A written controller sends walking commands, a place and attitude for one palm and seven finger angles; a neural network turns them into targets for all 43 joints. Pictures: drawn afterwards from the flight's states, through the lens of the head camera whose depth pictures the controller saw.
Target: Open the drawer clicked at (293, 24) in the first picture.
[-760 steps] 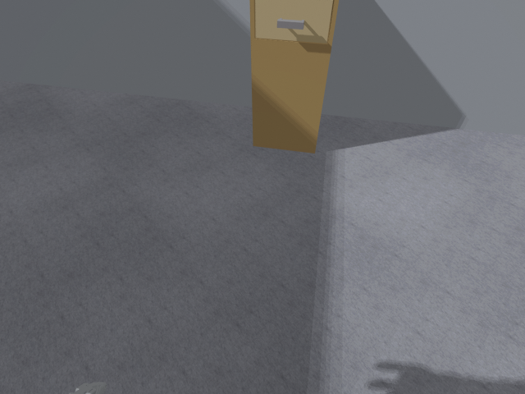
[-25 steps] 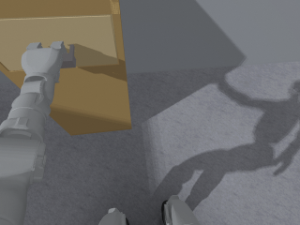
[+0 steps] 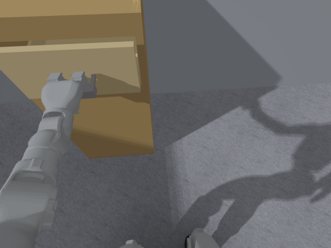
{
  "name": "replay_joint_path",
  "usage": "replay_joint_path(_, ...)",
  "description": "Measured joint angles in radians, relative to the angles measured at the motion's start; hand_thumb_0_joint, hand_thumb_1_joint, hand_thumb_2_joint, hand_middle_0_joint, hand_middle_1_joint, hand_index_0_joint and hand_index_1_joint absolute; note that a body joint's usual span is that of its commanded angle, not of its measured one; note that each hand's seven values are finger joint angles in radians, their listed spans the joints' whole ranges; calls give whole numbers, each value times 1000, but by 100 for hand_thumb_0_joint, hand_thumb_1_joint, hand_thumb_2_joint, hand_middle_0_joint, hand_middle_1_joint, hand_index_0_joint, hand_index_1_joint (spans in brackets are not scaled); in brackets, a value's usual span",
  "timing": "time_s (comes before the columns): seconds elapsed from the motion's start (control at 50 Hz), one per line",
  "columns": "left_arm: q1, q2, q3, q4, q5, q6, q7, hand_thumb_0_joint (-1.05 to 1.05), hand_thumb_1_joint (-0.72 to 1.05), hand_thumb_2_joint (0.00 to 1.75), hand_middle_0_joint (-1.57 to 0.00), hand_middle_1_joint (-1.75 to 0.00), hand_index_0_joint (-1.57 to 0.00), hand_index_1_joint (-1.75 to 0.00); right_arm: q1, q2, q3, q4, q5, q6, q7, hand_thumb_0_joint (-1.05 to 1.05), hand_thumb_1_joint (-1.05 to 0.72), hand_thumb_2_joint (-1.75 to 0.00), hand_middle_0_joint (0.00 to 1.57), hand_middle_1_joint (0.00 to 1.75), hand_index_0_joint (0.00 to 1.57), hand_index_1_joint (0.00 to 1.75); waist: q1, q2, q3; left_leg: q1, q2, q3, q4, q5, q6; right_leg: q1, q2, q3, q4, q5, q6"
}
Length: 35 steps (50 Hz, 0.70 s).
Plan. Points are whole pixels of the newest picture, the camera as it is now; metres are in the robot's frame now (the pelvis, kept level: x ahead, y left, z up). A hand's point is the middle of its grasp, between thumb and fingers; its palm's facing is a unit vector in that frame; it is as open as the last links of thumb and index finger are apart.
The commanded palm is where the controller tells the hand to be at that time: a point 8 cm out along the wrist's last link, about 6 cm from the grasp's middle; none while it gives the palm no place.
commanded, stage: pull the drawer open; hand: left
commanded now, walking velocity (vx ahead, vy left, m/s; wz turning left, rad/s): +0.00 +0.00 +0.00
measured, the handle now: (73, 85) +0.53 +0.22 +0.02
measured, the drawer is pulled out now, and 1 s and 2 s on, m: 0.03 0.15 0.27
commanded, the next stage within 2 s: none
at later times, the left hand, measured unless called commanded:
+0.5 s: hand (69, 130) +0.41 +0.22 +0.00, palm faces -0.02 -0.03 -1.00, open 6.3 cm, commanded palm +0.38 +0.22 +0.06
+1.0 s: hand (66, 149) +0.35 +0.22 +0.00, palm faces -0.01 -0.04 -1.00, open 6.3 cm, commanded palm +0.31 +0.22 +0.06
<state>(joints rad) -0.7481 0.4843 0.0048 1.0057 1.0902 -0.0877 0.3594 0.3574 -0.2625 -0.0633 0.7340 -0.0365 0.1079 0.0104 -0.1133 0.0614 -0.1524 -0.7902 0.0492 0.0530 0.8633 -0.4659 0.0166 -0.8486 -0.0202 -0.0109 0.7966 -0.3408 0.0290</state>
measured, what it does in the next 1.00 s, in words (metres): stands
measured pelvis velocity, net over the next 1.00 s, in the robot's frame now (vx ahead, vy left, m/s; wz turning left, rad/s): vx -0.01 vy -0.01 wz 0.00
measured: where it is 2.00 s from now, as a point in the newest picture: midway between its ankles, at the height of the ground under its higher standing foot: outside the picture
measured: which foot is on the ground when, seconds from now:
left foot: down 0.00-1.00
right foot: down 0.00-1.00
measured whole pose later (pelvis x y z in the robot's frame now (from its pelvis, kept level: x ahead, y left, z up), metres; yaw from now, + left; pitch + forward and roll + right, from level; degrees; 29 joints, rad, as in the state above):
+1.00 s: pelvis -0.01 -0.01 +0.01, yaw +0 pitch +14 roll +0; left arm -0.29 0.38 -0.03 0.63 1.09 -0.05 0.43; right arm 0.25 -0.26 -0.07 0.69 -0.01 0.07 -0.02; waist -0.03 0.05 -0.12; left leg -0.59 0.04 0.07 0.77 -0.42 0.00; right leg -0.68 -0.02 0.00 0.75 -0.32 0.01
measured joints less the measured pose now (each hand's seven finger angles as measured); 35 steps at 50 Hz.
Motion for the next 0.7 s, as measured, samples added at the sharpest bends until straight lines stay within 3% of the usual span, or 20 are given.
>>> replay_joint_path(0.5,244,-99,-66,-203,5,38,53,0,63,79,-28,-135,-34,-134,-89,12,-9,-37,19,5,-9,1,-90,-90,20,30,20,30,74,-3,14,131,-11,-14,-63,22,-10,127,-9,-13,-38,1,-9)
replay_joint_path(0.7,276,-94,-49,-205,12,25,50,0,63,77,-29,-134,-34,-133,-101,15,-4,-38,21,-6,-25,1,-90,-90,20,30,20,30,73,-12,21,152,-9,-6,-71,33,-14,139,-6,-4,-35,9,-15)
